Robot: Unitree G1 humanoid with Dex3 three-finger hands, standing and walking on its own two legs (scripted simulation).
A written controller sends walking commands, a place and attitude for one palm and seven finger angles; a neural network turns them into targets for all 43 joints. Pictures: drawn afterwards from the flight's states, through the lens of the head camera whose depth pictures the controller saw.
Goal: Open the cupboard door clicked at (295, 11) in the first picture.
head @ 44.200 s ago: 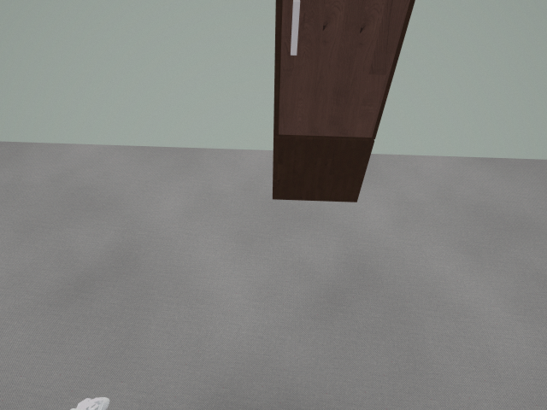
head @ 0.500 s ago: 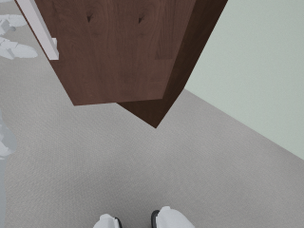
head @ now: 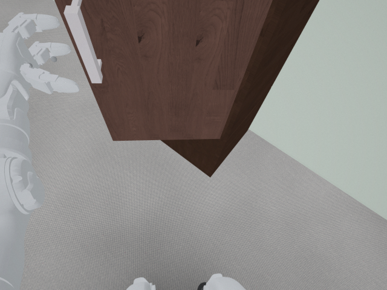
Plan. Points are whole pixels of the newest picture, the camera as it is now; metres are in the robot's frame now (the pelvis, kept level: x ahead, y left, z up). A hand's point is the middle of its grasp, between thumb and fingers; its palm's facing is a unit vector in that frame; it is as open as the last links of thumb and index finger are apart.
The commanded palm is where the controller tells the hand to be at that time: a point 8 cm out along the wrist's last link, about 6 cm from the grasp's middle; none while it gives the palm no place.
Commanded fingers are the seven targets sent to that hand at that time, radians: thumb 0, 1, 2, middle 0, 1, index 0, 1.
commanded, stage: move the hooked fingers beside the handle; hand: left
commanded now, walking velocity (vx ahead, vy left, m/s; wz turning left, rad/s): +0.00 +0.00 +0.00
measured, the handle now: (88, 42) +0.59 +0.16 +0.13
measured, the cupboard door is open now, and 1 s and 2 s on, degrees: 42 42 42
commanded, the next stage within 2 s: slide the fingers in behind the handle in 0.26 s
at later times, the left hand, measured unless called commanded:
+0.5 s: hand (60, 54) +0.54 +0.20 +0.13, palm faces -0.03 -1.00 +0.00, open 13.9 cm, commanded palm +0.53 +0.23 +0.12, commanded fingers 0.00 -0.50 0.30 -0.30 -1.20 -0.30 -1.20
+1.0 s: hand (82, 57) +0.54 +0.16 +0.13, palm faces -0.05 -1.00 +0.01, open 14.0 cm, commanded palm +0.52 +0.21 +0.12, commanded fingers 0.00 -0.50 0.30 -0.30 -1.20 -0.30 -1.20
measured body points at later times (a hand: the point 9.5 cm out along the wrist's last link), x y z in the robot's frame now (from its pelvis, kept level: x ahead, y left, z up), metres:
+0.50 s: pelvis -0.02 +0.00 -0.01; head +0.12 +0.02 +0.42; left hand +0.54 +0.25 +0.14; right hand -0.11 -0.26 -0.10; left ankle -0.01 +0.11 -0.70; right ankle -0.03 -0.12 -0.70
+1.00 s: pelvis -0.01 +0.01 +0.00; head +0.11 +0.02 +0.43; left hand +0.53 +0.22 +0.13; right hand -0.03 -0.26 -0.11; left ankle -0.01 +0.11 -0.70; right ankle -0.03 -0.12 -0.70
